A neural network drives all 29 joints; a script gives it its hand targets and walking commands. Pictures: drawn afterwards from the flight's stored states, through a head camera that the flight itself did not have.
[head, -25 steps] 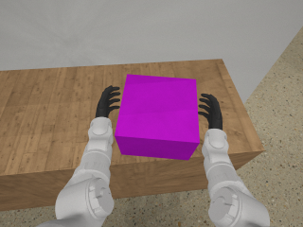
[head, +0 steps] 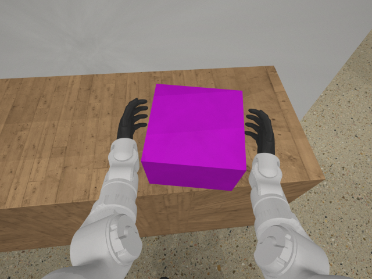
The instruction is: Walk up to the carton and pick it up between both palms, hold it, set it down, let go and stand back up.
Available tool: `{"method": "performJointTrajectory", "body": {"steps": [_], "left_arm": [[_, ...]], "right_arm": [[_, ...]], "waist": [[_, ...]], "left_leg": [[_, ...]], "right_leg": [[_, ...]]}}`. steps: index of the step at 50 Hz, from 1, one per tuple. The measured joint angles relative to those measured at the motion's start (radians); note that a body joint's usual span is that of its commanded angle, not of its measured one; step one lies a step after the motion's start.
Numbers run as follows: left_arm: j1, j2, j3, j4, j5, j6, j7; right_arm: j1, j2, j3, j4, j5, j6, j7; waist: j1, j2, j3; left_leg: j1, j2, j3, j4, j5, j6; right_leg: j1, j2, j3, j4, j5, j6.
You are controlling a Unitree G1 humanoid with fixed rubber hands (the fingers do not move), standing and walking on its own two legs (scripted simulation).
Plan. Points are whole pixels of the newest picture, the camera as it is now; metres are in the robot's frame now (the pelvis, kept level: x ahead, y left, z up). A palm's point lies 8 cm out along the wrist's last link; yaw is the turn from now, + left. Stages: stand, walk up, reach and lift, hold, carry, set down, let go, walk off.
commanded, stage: set down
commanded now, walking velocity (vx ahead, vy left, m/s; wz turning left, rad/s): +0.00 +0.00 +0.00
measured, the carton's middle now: (194, 138) +0.45 +0.00 -0.04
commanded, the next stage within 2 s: none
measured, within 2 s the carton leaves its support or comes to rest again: neither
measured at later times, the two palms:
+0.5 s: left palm (128, 131) +0.42 +0.15 +0.03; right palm (262, 147) +0.39 -0.15 +0.01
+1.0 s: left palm (120, 139) +0.42 +0.18 +0.00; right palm (267, 149) +0.39 -0.17 +0.00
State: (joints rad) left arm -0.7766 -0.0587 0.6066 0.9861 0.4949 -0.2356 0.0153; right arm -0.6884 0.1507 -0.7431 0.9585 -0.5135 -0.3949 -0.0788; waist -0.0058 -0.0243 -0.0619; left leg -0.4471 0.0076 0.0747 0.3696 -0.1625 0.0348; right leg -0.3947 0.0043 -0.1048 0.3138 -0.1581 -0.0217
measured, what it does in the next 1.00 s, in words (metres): stands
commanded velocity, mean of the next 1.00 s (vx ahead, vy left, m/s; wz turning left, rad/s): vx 0.00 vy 0.00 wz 0.00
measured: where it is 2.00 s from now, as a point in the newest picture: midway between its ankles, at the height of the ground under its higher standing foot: outside the picture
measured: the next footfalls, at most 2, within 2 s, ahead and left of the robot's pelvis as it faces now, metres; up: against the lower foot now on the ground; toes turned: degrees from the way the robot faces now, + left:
none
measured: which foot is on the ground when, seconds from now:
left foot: down 0.00-1.00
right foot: down 0.00-1.00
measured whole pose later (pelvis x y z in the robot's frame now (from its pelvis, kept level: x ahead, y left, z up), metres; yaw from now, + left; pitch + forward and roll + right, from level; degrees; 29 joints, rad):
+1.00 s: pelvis -0.02 +0.01 -0.03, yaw -2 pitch +26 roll -3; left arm -0.97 0.20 0.10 1.55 -0.07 -0.46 0.09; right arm -0.90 -0.13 -0.15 1.46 0.10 -0.46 -0.10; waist -0.01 0.01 -0.28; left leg -0.87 0.05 0.07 0.68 -0.26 0.04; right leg -0.81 0.02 -0.09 0.59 -0.23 -0.02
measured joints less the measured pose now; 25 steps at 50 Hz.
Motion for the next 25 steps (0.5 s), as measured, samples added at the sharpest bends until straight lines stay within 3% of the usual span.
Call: {"method": "performJointTrajectory", "body": {"steps": [25], "left_arm": [[-0.028,0.034,-0.007,0.032,0.011,-0.038,-0.012]], "right_arm": [[-0.012,-0.011,0.015,0.031,0.015,-0.040,0.005]], "waist": [[-0.005,0.005,-0.017]], "left_leg": [[-0.069,0.007,-0.004,0.047,-0.017,-0.004]], "right_leg": [[-0.067,0.003,-0.005,0.045,-0.019,-0.005]]}}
